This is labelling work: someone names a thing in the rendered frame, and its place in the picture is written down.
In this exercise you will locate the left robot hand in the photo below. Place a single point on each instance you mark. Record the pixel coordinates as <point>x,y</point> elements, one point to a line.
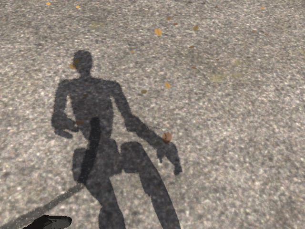
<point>50,222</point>

